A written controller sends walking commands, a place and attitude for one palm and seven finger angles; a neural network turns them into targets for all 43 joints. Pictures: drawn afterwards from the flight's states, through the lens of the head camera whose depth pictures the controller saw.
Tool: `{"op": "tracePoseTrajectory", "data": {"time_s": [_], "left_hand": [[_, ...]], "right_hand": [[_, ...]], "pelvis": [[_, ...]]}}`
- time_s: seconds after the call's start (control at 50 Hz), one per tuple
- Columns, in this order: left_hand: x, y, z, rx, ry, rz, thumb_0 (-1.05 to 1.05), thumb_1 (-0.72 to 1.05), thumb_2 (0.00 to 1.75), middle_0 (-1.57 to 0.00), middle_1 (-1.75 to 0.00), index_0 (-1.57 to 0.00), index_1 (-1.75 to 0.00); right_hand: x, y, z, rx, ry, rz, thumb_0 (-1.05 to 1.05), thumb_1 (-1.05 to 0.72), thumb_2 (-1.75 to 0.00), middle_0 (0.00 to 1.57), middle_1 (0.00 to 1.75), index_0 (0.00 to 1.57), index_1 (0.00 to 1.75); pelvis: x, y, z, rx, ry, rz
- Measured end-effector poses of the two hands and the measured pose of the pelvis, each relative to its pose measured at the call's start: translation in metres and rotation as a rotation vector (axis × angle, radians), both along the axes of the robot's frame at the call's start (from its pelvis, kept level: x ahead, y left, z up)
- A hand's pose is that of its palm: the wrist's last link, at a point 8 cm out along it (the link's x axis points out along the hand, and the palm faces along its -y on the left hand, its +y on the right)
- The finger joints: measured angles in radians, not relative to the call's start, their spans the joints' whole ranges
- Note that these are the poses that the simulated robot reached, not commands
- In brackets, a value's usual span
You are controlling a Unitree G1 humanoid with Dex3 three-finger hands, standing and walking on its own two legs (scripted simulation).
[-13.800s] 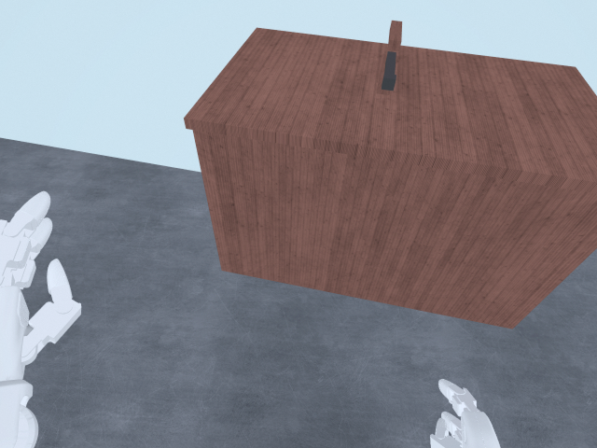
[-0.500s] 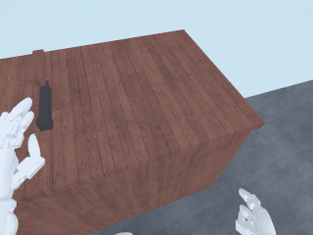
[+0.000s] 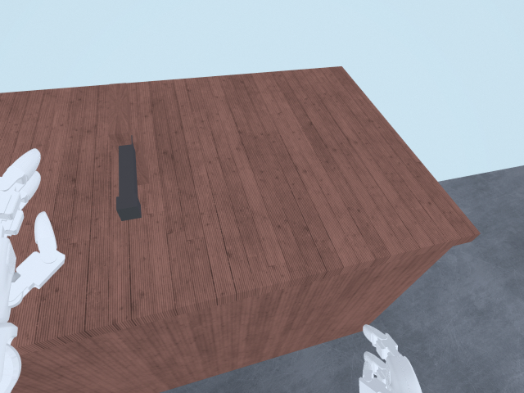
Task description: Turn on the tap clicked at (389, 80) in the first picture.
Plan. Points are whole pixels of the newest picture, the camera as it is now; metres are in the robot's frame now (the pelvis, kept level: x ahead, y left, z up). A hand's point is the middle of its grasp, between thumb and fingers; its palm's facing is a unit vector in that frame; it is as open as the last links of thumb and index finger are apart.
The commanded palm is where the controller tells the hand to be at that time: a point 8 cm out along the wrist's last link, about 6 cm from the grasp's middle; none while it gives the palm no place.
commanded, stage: come to a stop and stand still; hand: left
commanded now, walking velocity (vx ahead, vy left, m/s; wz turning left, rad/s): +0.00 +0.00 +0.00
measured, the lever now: (129, 207) +0.34 +0.24 +0.09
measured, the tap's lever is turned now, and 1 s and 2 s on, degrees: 0 0 0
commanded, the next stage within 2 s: look again from close up in 0.84 s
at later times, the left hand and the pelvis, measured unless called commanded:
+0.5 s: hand (90, 236) +0.24 +0.23 +0.16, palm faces +0.38 -0.85 -0.37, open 7.4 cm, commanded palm +0.18 +0.26 +0.18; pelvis +0.03 -0.02 +0.00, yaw +1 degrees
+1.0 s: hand (98, 242) +0.24 +0.22 +0.16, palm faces +0.37 -0.86 -0.36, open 7.4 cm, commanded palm +0.18 +0.25 +0.18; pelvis +0.02 -0.03 +0.00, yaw +0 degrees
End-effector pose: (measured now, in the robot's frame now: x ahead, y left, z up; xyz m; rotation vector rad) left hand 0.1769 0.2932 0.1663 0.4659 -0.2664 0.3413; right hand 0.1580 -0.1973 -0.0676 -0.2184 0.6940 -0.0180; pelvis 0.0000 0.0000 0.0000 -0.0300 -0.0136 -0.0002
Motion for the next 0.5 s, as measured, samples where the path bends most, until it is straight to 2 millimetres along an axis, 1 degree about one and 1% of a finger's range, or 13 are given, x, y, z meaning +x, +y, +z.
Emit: {"op": "tracePoseTrajectory", "data": {"time_s": [0.08, 0.16, 0.26, 0.36, 0.5], "left_hand": [[0.007, 0.002, 0.006, -0.008, -0.041, 0.022, 0.02, 0.89, 0.90, -0.21, -0.30, -0.21, -0.30], [0.016, -0.004, 0.012, -0.018, -0.075, 0.007, 0.02, 0.89, 0.90, -0.21, -0.30, -0.21, -0.30], [0.026, -0.014, 0.008, -0.024, -0.041, -0.021, 0.01, 0.89, 0.90, -0.21, -0.30, -0.21, -0.30], [0.028, -0.019, 0.003, -0.024, 0.006, -0.023, 0.01, 0.89, 0.90, -0.21, -0.30, -0.21, -0.30], [0.024, -0.026, 0.008, -0.023, -0.002, -0.004, 0.02, 0.89, 0.90, -0.21, -0.30, -0.21, -0.30]], "right_hand": [[0.011, -0.006, 0.002, -0.026, 0.010, 0.013, 0.01, -0.90, -0.90, 0.20, 0.30, 0.20, 0.30], [0.024, -0.015, 0.006, -0.040, -0.003, 0.005, 0.01, -0.90, -0.90, 0.20, 0.30, 0.20, 0.30], [0.037, -0.027, 0.012, -0.044, -0.028, -0.027, 0.01, -0.90, -0.90, 0.20, 0.30, 0.20, 0.30], [0.042, -0.037, 0.014, -0.051, -0.029, -0.048, 0.01, -0.90, -0.90, 0.20, 0.30, 0.20, 0.30], [0.041, -0.046, 0.009, -0.053, -0.004, -0.048, 0.01, -0.90, -0.90, 0.20, 0.30, 0.20, 0.30]], "pelvis": [[0.008, -0.001, 0.001, 0.001, 0.002, 0.008], [0.015, -0.003, 0.001, 0.000, 0.004, 0.010], [0.022, -0.008, 0.002, 0.000, 0.011, 0.008], [0.026, -0.015, 0.002, 0.002, 0.015, 0.008], [0.028, -0.022, 0.003, 0.002, 0.016, 0.010]]}}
